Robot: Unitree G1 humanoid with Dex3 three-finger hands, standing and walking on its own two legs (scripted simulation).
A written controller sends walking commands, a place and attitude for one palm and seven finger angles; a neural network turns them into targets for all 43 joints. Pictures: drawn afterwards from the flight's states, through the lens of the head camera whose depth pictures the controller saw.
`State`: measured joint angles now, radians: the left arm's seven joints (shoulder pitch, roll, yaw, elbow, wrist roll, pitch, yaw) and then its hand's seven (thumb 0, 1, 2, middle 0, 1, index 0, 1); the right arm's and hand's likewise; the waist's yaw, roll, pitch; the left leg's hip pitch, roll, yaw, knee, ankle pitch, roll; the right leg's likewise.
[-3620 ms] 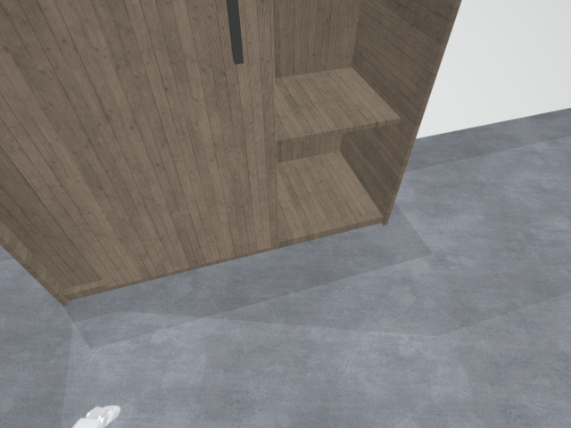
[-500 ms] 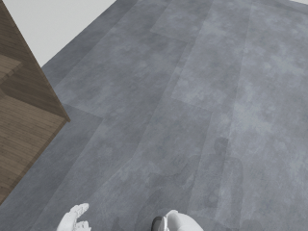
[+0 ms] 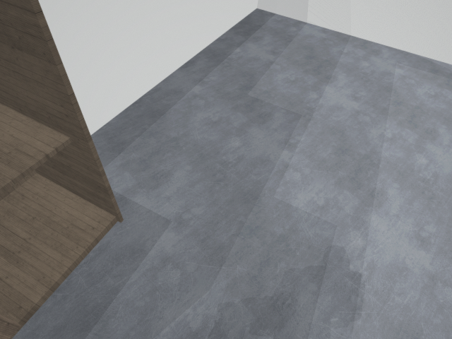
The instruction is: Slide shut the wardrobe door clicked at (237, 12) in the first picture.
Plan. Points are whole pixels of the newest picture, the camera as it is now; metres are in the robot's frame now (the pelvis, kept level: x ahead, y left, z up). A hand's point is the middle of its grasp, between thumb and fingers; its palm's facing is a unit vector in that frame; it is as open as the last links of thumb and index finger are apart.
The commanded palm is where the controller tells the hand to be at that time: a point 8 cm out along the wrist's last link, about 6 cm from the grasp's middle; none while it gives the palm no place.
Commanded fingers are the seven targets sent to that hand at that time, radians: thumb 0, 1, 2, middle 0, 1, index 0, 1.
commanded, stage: turn to face it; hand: left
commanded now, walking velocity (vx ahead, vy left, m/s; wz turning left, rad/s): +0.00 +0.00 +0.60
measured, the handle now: out of the picture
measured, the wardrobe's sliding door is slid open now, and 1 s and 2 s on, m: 0.51 0.51 0.51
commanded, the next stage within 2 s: take the last steps up to it in 1.68 s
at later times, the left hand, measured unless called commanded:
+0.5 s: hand out of the picture +0.05 +0.15 -0.13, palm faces +0.32 -0.91 -0.28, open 7.4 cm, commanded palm none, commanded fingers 0.00 0.90 0.90 -0.20 -0.30 -0.20 -0.30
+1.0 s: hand out of the picture -0.11 +0.19 -0.17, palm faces +0.61 -0.75 -0.25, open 7.4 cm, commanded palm none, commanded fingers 0.00 0.90 0.90 -0.20 -0.30 -0.20 -0.30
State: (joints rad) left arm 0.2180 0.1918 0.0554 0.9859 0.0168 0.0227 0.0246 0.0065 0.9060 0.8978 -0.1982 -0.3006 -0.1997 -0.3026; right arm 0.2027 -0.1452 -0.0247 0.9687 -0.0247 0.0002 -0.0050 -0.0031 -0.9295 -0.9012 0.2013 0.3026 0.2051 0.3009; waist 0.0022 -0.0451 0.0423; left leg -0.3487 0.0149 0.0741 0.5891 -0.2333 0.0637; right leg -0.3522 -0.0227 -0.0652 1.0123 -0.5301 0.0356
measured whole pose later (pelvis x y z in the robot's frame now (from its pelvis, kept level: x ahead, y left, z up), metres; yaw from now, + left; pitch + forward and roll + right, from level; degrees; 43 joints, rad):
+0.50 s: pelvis +0.01 -0.07 +0.01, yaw +18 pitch -1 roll +1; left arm 0.19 0.18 0.05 0.89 0.02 0.02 0.02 0.01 0.90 0.90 -0.20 -0.30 -0.20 -0.30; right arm 0.24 -0.26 -0.11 0.96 -0.03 0.08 0.02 0.01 -0.91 -0.90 0.20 0.30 0.20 0.30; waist -0.03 0.04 0.03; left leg -0.54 -0.04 -0.03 1.06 -0.39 -0.04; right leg -0.21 -0.06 -0.09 0.52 -0.30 -0.01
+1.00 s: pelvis -0.01 -0.02 +0.01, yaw +35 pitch +0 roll -2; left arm 0.24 0.29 0.09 0.94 0.02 0.07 0.01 0.01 0.91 0.90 -0.20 -0.30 -0.20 -0.30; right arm 0.14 -0.21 -0.04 0.89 -0.02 0.02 0.01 0.01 -0.90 -0.90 0.20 0.30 0.20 0.30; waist 0.02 -0.05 0.09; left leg -0.26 0.01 0.04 0.54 -0.28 0.05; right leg -0.48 -0.12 -0.05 1.14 -0.44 0.09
